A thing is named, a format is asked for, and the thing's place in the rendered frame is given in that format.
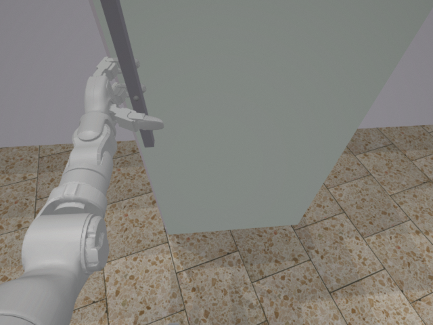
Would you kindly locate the left robot hand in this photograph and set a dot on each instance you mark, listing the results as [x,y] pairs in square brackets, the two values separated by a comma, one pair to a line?
[100,96]

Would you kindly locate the robot left upper arm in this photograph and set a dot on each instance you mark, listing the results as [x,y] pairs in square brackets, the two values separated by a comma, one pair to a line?
[60,253]

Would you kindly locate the fridge door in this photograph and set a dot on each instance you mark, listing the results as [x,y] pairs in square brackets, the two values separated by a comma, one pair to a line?
[259,98]

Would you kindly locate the robot left forearm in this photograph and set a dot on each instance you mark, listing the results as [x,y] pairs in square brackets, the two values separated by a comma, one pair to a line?
[87,175]

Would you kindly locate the handle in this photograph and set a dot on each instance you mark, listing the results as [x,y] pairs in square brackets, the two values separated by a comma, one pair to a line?
[118,30]

